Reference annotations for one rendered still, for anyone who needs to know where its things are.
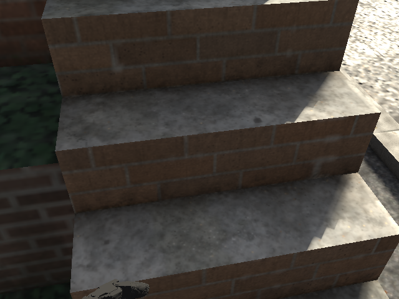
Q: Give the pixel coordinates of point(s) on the left robot hand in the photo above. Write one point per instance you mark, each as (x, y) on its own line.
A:
(120, 290)

